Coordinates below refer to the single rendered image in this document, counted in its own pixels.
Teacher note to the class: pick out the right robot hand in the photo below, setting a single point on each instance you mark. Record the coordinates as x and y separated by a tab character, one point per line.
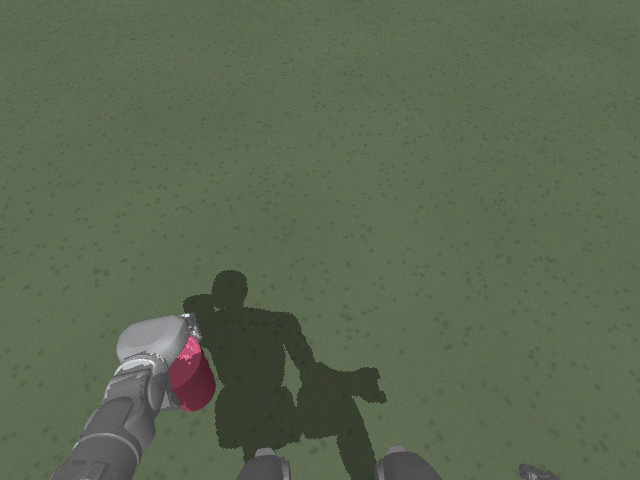
529	472

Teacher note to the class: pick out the left robot hand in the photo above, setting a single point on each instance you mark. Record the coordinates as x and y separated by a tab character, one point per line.
162	337

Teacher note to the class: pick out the left robot arm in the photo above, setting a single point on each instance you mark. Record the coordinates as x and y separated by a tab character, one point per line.
122	428

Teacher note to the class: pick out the cup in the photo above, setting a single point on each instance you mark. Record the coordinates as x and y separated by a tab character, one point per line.
191	377

